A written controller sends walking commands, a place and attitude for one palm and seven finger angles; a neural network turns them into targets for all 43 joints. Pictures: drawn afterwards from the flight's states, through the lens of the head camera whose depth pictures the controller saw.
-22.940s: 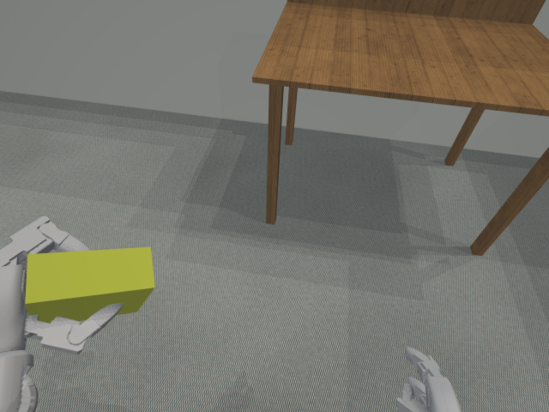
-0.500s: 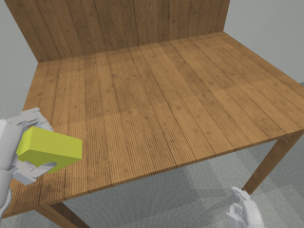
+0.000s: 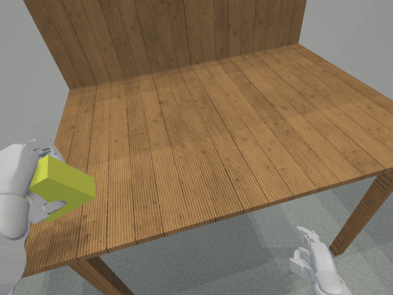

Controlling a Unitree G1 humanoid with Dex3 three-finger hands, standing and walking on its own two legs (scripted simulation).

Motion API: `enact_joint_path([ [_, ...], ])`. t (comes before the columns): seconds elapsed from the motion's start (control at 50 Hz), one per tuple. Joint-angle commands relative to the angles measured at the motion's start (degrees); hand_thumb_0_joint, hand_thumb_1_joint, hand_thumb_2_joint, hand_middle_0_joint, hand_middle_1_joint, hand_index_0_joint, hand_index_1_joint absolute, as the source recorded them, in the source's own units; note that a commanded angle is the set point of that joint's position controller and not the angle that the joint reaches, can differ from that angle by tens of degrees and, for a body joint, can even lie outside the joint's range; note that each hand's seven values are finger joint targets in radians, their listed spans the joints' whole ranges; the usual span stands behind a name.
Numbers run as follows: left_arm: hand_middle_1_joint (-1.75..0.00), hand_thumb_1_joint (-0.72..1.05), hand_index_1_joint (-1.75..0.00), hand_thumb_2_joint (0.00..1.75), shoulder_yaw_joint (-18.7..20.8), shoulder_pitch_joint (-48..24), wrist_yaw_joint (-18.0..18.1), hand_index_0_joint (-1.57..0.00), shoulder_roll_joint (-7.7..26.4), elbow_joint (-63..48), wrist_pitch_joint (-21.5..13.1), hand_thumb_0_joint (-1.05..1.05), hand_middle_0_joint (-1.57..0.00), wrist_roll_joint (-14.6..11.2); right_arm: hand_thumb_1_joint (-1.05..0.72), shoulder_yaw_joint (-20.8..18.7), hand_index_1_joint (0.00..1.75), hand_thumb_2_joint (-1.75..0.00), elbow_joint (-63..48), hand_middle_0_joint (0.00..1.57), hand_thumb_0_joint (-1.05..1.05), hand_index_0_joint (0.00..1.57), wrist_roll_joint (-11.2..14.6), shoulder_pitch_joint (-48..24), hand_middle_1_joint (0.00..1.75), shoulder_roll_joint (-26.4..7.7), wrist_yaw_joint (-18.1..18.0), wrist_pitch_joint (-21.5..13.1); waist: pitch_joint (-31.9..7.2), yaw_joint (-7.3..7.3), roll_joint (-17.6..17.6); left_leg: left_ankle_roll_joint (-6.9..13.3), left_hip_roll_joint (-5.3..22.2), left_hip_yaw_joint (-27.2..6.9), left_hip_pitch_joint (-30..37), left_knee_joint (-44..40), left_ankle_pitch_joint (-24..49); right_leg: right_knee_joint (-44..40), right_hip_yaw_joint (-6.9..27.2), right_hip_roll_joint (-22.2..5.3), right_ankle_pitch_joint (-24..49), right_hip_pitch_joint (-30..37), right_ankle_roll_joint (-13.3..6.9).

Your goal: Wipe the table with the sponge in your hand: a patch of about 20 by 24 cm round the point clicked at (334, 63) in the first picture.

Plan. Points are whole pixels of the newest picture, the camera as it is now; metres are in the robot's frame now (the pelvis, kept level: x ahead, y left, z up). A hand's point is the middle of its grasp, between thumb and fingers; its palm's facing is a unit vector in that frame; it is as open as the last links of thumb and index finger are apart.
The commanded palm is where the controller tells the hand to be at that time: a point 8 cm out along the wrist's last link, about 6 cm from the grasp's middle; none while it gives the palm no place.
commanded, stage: turn the palm down, sponge in hand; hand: left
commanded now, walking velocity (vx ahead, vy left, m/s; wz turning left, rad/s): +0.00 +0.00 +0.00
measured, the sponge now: (56, 194) +0.23 +0.30 +0.14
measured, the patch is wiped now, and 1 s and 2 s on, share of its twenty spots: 0.00 0.00 0.00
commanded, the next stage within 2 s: move the sponge above the wiping area in 0.86 s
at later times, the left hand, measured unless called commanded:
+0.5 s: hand (48, 188) +0.23 +0.30 +0.16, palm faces +0.15 -0.16 -0.98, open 9.1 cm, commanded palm +0.18 +0.30 +0.24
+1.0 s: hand (62, 188) +0.23 +0.27 +0.16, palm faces +0.11 -0.06 -0.99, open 9.1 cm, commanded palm +0.19 +0.28 +0.24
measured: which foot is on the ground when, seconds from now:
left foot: down 0.00-1.00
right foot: down 0.00-1.00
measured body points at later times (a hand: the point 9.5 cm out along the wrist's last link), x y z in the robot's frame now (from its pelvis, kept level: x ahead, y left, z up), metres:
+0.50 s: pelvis -0.01 +0.02 +0.01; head -0.01 -0.02 +0.45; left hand +0.21 +0.31 +0.21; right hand +0.26 -0.17 -0.07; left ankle -0.01 +0.11 -0.74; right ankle +0.04 -0.09 -0.74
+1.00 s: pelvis +0.00 +0.00 +0.01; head -0.01 -0.05 +0.45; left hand +0.22 +0.27 +0.22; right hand +0.26 -0.19 -0.07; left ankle -0.01 +0.11 -0.74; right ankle +0.04 -0.09 -0.74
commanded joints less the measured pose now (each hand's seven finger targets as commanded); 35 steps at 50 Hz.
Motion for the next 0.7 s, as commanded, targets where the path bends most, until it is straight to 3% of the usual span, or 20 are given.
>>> enact_joint_path([
  [0.0,-1.6,0.1,-1.6,1.3,0.32,-14.91,-3.25,-1.2,11.28,-12.37,-0.66,0.0,-1.2,5.71,-0.9,-1.33,0.3,-0.9,-11.33,0.2,0.0,0.2,-0.04,-13.33,0.3,-5.89,-0.62,-3.28,-6.21,-0.71,-4.2,1.66,0.27,-3.13,-3.32,-6.57,9.09,-6.8,4.62,-2.06,0.21,5.9,0.7],
  [0.04,-1.6,0.1,-1.6,1.3,2.07,-17.65,-4.14,-1.2,13.54,-17.42,-2.51,0.0,-1.2,8.37,-0.9,-0.47,0.3,-0.9,-12.48,0.2,0.0,0.2,0.11,-17.19,0.3,-4.43,-0.43,-4.21,-9.23,0.36,-2.91,1.94,0.16,-3.78,-0.96,-7.14,10.15,-6.32,6.01,-0.89,0.21,7.53,-0.25],
  [0.06,-1.6,0.1,-1.6,1.3,1.99,-20.0,-3.9,-1.2,14.19,-18.62,-3.8,0.0,-1.2,9.96,-0.9,-0.56,0.3,-0.9,-12.18,0.2,0.0,0.2,-0.59,-14.96,0.3,-4.28,-0.33,-4.35,-12.09,0.56,-1.32,2.09,0.02,-3.79,-0.53,-7.01,11.93,-5.52,4.62,-1.54,1.41,9.22,-0.21],
  [0.12,-1.6,0.1,-1.6,1.3,6.51,-17.21,-2.36,-1.2,17.78,-16.7,-6.5,0.0,-1.2,12.75,-0.9,-1.17,0.3,-0.9,-10.52,0.2,0.0,0.2,-1.77,-13.11,0.3,-4.5,-0.16,-3.2,-13.24,1.98,-0.32,1.54,0.32,-5.55,-0.06,-8.55,14.13,-5.3,5.12,-1.09,3.94,11.37,-0.99],
  [0.14,-1.6,0.1,-1.6,1.3,9.98,-17.78,-1.38,-1.2,20.13,-16.89,-6.13,0.0,-1.2,13.17,-0.9,-0.56,0.3,-0.9,-10.61,0.2,0.0,0.2,-1.5,-16.43,0.3,-4.1,0.22,-3.71,-12.39,3.1,1.54,1.38,0.37,-6.21,-1.17,-9.13,12.81,-5.07,7.31,0.15,3.64,12.91,-2.05],
  [0.16,-1.6,0.1,-1.6,1.3,7.55,-18.94,-0.43,-1.2,16.83,-14.82,-6.06,0.0,-1.2,13.27,-0.9,-0.58,0.3,-0.9,-9.72,0.2,0.0,0.2,-1.7,-14.56,0.3,-3.39,0.49,-3.31,-12.19,2.52,0.49,0.93,0.43,-5.42,-1.58,-9.03,14.37,-5.1,5.39,-0.92,4.12,12.92,-1.79],
  [0.22,-1.6,0.1,-1.6,1.3,6.55,-18.28,0.61,-1.2,15.45,-6.74,-3.06,0.0,-1.2,13.46,-0.9,-1.31,0.3,-0.9,-7.91,0.2,0.0,0.2,-1.36,-14.04,0.3,-4.69,1.02,-1.58,-7.53,2.47,-0.27,-0.16,0.74,-5.57,-2.53,-10.12,13.57,-7.23,5.69,-1.34,3.36,10.07,-1.86],
  [0.24,-1.6,0.1,-1.6,1.3,6.68,-19.52,0.54,-1.2,14.83,-5.9,-1.38,0.0,-1.2,12.78,-0.9,-0.59,0.3,-0.9,-8.15,0.2,0.0,0.2,-0.55,-18.09,0.3,-4.29,1.35,-1.92,-5.38,2.62,-0.31,-0.26,0.51,-5.35,-2.79,-10.24,12.04,-7.92,7.31,-0.54,1.91,8.93,-2.57],
  [0.26,-1.6,0.1,-1.6,1.3,3.6,-19.95,0.03,-1.2,11.82,-4.96,-0.88,0.0,-1.2,11.97,-0.9,-1.01,0.3,-0.9,-8.07,0.2,0.0,0.2,-0.59,-15.79,0.3,-4.66,1.25,-1.56,-5.24,1.61,-1.94,-0.09,0.77,-4.48,-3.0,-10.24,12.09,-7.88,4.79,-1.29,2.57,8.82,-1.72],
  [0.36,-1.6,0.1,-1.6,1.3,-3.55,-18.44,-3.69,-1.2,6.29,-8.46,0.07,0.0,-1.2,12.57,-0.9,-0.59,0.3,-0.9,-10.21,0.2,0.0,0.2,0.31,-17.41,0.3,-4.26,1.42,-2.37,-6.63,1.08,-1.36,0.8,0.6,-4.27,-2.52,-11.07,9.56,-7.49,3.57,-1.18,2.41,9.24,-1.08],
  [0.42,-1.6,0.1,-1.6,1.3,-1.83,-17.65,-3.99,-1.2,9.74,-12.95,-1.6,0.0,-1.2,15.23,-0.9,-1.32,0.3,-0.9,-10.36,0.2,0.0,0.2,-0.6,-16.48,0.3,-4.78,1.52,-2.44,-11.25,1.71,-0.25,1.42,0.57,-5.53,-1.49,-11.25,11.22,-6.38,4.37,-1.1,4.65,12.43,-1.09],
  [0.44,-1.6,0.1,-1.6,1.3,0.68,-18.87,-3.52,-1.2,11.83,-15.43,-1.69,0.0,-1.2,16.02,-0.9,-0.54,0.3,-0.9,-11.39,0.2,0.0,0.2,-0.44,-19.81,0.3,-4.04,1.61,-3.15,-11.47,2.36,-0.68,1.82,0.71,-6.01,-2.24,-11.36,9.82,-5.56,6.45,0.19,3.96,14.12,-1.73],
  [0.46,-1.6,0.1,-1.6,1.3,0.53,-20.73,-2.98,-1.2,12.01,-16.0,-2.26,0.0,-1.2,16.89,-0.9,-0.67,0.3,-0.9,-10.93,0.2,0.0,0.2,-0.95,-17.37,0.3,-3.91,1.61,-3.27,-13.48,2.22,-0.34,1.85,0.32,-5.34,-1.84,-10.51,12.16,-5.01,5.17,-0.72,4.52,14.75,-1.54],
  [0.52,-1.6,0.1,-1.6,1.3,4.79,-21.67,-1.69,-1.2,17.4,-13.66,-3.63,0.0,-1.2,19.38,-0.9,-1.28,0.3,-0.9,-9.15,0.2,0.0,0.2,-1.89,-15.45,0.3,-4.68,1.7,-1.99,-13.12,2.9,0.65,1.57,0.22,-6.77,-1.52,-10.72,14.3,-5.2,6.73,-0.59,5.51,14.92,-2.19],
  [0.54,-1.6,0.1,-1.6,1.3,8.14,-23.49,-0.91,-1.2,20.6,-14.66,-3.38,0.0,-1.2,19.82,-0.9,-0.76,0.3,-0.9,-9.46,0.2,0.0,0.2,-1.62,-18.57,0.3,-4.47,1.81,-2.44,-13.11,3.7,1.31,1.81,0.02,-7.11,-2.28,-10.54,13.63,-4.76,9.31,0.62,5.68,16.49,-3.07],
  [0.56,-1.6,0.1,-1.6,1.3,5.42,-24.57,-0.39,-1.2,17.28,-12.67,-3.45,0.0,-1.2,19.64,-0.9,-0.67,0.3,-0.9,-9.04,0.2,0.0,0.2,-1.81,-16.59,0.3,-3.57,1.93,-2.47,-12.94,3.21,-0.04,1.46,-0.26,-5.95,-1.87,-9.9,15.76,-5.0,7.44,-0.75,6.32,15.51,-2.82],
  [0.62,-1.6,0.1,-1.6,1.3,3.57,-20.81,-0.53,-1.2,14.46,-5.87,-2.51,0.0,-1.2,17.77,-0.9,-1.4,0.3,-0.9,-7.71,0.2,0.0,0.2,-1.27,-15.46,0.3,-4.36,2.2,-1.38,-8.96,2.81,-2.09,0.69,-0.17,-5.65,-0.57,-9.96,16.08,-7.87,7.57,-1.42,5.83,11.63,-2.51],
  [0.64,-1.6,0.1,-1.6,1.3,4.43,-20.4,-0.72,-1.2,14.41,-5.05,-1.34,0.0,-1.2,17.07,-0.9,-0.81,0.3,-0.9,-7.94,0.2,0.0,0.2,-0.58,-18.9,0.3,-3.95,2.37,-1.82,-6.79,2.97,-2.0,0.62,-0.33,-5.54,-0.47,-9.75,14.96,-8.64,9.69,-0.52,4.39,10.01,-3.33],
  [0.66,-1.6,0.1,-1.6,1.3,1.12,-20.63,-1.29,-1.2,10.67,-5.22,-1.22,0.0,-1.2,15.63,-0.9,-1.12,0.3,-0.9,-8.16,0.2,0.0,0.2,-0.56,-16.96,0.3,-4.25,2.37,-1.69,-7.56,1.95,-3.17,0.73,-0.07,-4.6,-0.54,-9.58,15.27,-8.3,6.66,-1.46,5.68,10.6,-2.26],
  [0.68,-1.6,0.1,-1.6,1.3,0.68,-18.67,-2.06,-1.2,10.17,-3.95,-0.8,0.0,-1.2,15.06,-0.9,-1.45,0.3,-0.9,-8.04,0.2,0.0,0.2,-0.53,-16.0,0.3,-4.42,2.21,-1.55,-6.93,1.89,-4.14,0.7,0.0,-4.4,-0.56,-9.7,15.22,-8.45,6.31,-1.59,6.41,10.25,-1.93],
])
